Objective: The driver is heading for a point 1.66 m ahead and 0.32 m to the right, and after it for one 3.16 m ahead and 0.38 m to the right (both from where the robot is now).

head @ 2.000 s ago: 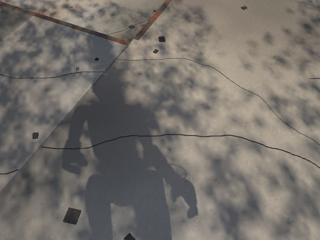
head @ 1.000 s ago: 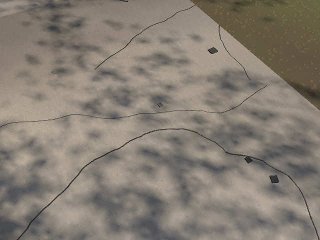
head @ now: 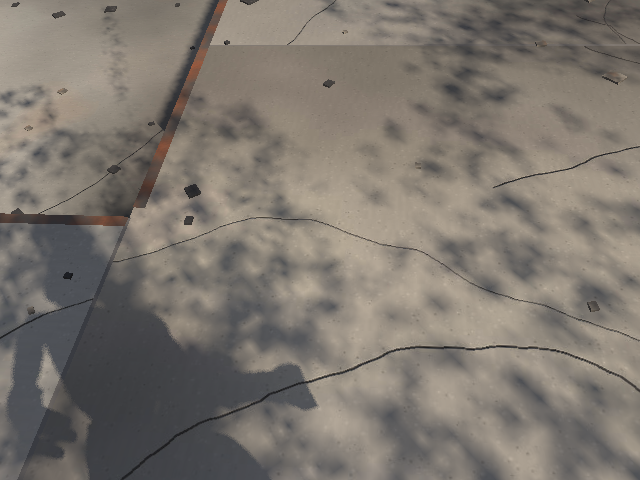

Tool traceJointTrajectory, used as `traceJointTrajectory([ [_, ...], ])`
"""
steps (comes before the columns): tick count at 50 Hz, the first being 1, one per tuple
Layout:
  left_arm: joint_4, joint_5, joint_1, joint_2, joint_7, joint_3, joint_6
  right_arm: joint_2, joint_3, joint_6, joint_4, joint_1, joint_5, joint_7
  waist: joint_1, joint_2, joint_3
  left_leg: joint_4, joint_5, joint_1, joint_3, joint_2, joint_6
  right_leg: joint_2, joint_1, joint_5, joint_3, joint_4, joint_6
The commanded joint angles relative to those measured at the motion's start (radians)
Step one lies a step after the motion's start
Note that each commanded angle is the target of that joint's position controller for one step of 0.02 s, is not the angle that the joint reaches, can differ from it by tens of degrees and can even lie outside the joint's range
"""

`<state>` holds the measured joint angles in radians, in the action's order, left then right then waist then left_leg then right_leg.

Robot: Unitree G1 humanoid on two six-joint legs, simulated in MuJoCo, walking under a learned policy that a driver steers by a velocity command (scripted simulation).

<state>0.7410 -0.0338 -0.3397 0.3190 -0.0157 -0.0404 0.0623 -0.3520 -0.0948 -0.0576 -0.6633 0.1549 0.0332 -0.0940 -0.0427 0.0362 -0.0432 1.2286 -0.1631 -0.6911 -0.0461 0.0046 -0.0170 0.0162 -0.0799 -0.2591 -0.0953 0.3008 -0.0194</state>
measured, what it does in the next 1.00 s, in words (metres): walks ahead, turning right: left foot, then right foot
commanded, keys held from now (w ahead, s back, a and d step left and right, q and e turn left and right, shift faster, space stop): w+q+shift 0.06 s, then w+shift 0.04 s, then w+e+shift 0.90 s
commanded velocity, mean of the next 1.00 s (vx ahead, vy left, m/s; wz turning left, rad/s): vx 0.93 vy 0.00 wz -0.39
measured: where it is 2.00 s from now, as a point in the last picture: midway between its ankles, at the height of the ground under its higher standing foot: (483, 176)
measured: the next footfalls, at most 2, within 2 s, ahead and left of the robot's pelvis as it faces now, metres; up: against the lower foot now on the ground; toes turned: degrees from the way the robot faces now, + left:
left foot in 0.28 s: +0.30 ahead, +0.22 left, +0.00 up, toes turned +11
right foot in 0.74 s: +0.73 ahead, +0.11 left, +0.00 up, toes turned -15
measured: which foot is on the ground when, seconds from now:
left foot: up 0.00-0.26, down 0.28-0.74, up 0.76-1.00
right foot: down 0.00-0.30, up 0.32-0.72, down 0.74-1.00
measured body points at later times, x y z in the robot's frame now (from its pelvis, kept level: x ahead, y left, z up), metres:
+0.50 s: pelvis +0.33 +0.14 -0.01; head +0.35 +0.15 +0.44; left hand +0.38 +0.41 -0.15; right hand +0.38 -0.13 -0.13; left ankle +0.26 +0.22 -0.75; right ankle +0.34 -0.02 -0.64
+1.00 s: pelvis +0.77 +0.11 -0.02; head +0.80 +0.10 +0.43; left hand +0.85 +0.39 -0.15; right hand +0.94 -0.17 -0.06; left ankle +1.00 +0.25 -0.68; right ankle +0.69 +0.12 -0.75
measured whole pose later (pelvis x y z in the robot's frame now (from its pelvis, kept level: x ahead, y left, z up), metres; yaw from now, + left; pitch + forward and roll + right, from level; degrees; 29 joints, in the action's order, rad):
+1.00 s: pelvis +0.77 +0.11 -0.02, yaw -25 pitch +1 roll +0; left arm 0.89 -0.01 -0.47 0.29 0.01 -0.07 0.06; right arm -0.22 0.04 0.06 -0.59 -0.03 0.06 -0.01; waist -0.09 0.00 0.03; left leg 0.93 -0.14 -0.72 -0.12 0.15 -0.07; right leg -0.23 -0.07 -0.30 0.12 0.39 -0.19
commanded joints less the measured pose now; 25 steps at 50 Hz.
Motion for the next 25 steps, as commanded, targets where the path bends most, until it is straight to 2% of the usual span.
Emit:
traceJointTrajectory([
  [1,-0.035,-0.001,-0.047,0.139,0.004,-0.039,0.031,-0.058,-0.005,0.013,0.097,-0.137,0.005,-0.011,-0.033,-0.137,0.131,-0.009,0.035,-0.276,-0.015,0.043,-0.005,0.273,0.111,-0.279,0.197,-0.197,-0.078],
  [4,-0.002,-0.007,-0.110,0.128,0.004,-0.040,0.039,-0.042,0.005,0.021,0.115,-0.205,0.008,-0.021,-0.060,-0.132,0.176,-0.084,0.036,-0.313,-0.011,0.060,0.012,0.295,0.150,-0.234,0.130,-0.214,-0.084],
  [7,0.040,-0.018,-0.148,0.101,0.006,-0.030,0.049,-0.011,0.027,0.043,0.130,-0.255,0.005,-0.025,-0.058,-0.117,0.233,-0.252,0.023,-0.257,-0.014,0.049,0.057,0.304,0.129,-0.174,0.071,-0.267,-0.104],
  [9,0.071,-0.012,-0.163,0.107,0.005,-0.028,0.045,-0.007,0.039,0.058,0.151,-0.310,0.005,-0.026,-0.057,-0.115,0.258,-0.394,-0.028,-0.171,0.061,0.042,0.087,0.309,0.126,-0.012,0.028,-0.300,-0.125],
  [10,0.092,-0.004,-0.170,0.117,0.004,-0.028,0.039,-0.002,0.046,0.063,0.155,-0.320,0.009,-0.024,-0.049,-0.123,0.259,-0.466,-0.073,-0.102,0.114,0.037,0.104,0.308,0.130,0.143,0.008,-0.297,-0.133],
  [11,0.116,0.005,-0.167,0.128,0.005,-0.027,0.031,0.005,0.051,0.067,0.145,-0.295,0.015,-0.017,-0.023,-0.136,0.236,-0.533,-0.125,0.017,0.170,0.022,0.131,0.288,0.127,0.389,-0.018,-0.250,-0.133],
  [12,0.139,0.012,-0.176,0.151,0.007,-0.029,0.027,0.001,0.048,0.071,0.126,-0.227,0.018,-0.002,0.015,-0.160,0.175,-0.549,-0.177,0.176,0.209,-0.036,0.152,0.284,0.127,0.777,-0.035,-0.129,-0.136],
  [13,0.155,0.015,-0.171,0.184,0.009,-0.033,0.024,-0.022,0.033,0.080,0.083,-0.055,0.015,0.016,0.109,-0.177,0.071,-0.558,-0.191,0.413,0.210,-0.092,0.165,0.291,0.080,1.087,-0.040,0.085,-0.137],
  [14,0.147,0.027,-0.115,0.201,0.012,-0.034,0.024,-0.060,0.010,0.093,0.002,0.210,0.017,0.035,0.258,-0.156,-0.062,-0.649,-0.097,0.766,0.143,-0.075,0.171,0.240,-0.086,1.021,-0.057,0.377,-0.119],
  [15,0.095,0.039,-0.122,0.097,0.031,-0.009,0.033,-0.190,-0.025,0.102,-0.035,0.342,0.041,0.063,0.278,0.022,-0.237,-0.714,-0.435,1.133,-0.183,0.194,0.172,0.119,-0.430,0.394,-0.032,0.766,-0.103],
  [16,0.033,0.058,-0.085,0.020,0.040,-0.002,0.046,-0.273,-0.037,0.113,-0.025,0.389,0.034,0.075,0.249,0.217,-0.392,-0.916,-0.726,1.174,-0.645,0.443,0.140,-0.013,-0.603,-0.218,0.150,1.067,-0.103],
  [17,0.029,0.062,0.008,0.083,0.031,-0.024,0.043,-0.227,-0.028,0.116,-0.040,0.330,0.038,0.084,0.238,0.056,-0.261,-0.975,-0.616,1.008,-0.606,0.431,0.104,0.008,-0.668,-0.087,0.242,1.135,-0.117],
  [18,0.028,0.057,0.014,0.055,0.032,-0.021,0.040,-0.150,-0.006,0.121,-0.063,0.268,0.033,0.084,0.171,0.015,-0.082,-0.951,-0.452,0.850,-0.428,0.396,0.103,0.065,-0.685,-0.003,0.208,1.101,-0.115],
  [19,0.058,0.050,-0.018,0.029,0.039,-0.018,0.031,-0.087,0.008,0.127,-0.068,0.195,0.026,0.079,0.110,0.013,0.002,-0.974,-0.308,0.723,-0.295,0.340,0.087,0.103,-0.640,0.045,0.183,1.038,-0.101],
  [20,0.080,0.032,-0.056,0.007,0.048,-0.019,0.013,-0.050,0.020,0.133,-0.071,0.146,0.012,0.081,0.063,0.069,0.032,-0.996,-0.240,0.645,-0.181,0.290,0.066,0.121,-0.598,0.063,0.176,1.002,-0.088],
  [21,0.107,0.022,-0.097,-0.016,0.056,-0.017,-0.009,-0.010,0.032,0.138,-0.078,0.138,0.003,0.083,0.039,0.085,0.050,-1.018,-0.199,0.594,-0.096,0.263,0.056,0.132,-0.567,0.079,0.162,1.006,-0.079],
  [22,0.106,0.024,-0.082,-0.027,0.063,-0.019,-0.024,0.019,0.039,0.148,-0.093,0.149,-0.003,0.082,0.032,0.086,0.072,-1.034,-0.128,0.579,-0.042,0.253,0.047,0.132,-0.578,0.091,0.152,1.017,-0.075],
  [24,0.075,0.024,0.008,-0.045,0.075,-0.019,-0.046,0.039,0.043,0.167,-0.129,0.173,-0.018,0.078,0.024,0.072,0.139,-1.076,0.036,0.573,0.077,0.230,0.019,0.133,-0.663,0.148,0.129,1.014,-0.070],
  [25,0.062,0.026,0.041,-0.052,0.078,-0.017,-0.051,0.048,0.045,0.173,-0.138,0.171,-0.018,0.076,0.016,0.061,0.154,-1.094,0.100,0.564,0.146,0.204,0.004,0.120,-0.679,0.194,0.109,0.990,-0.071],
])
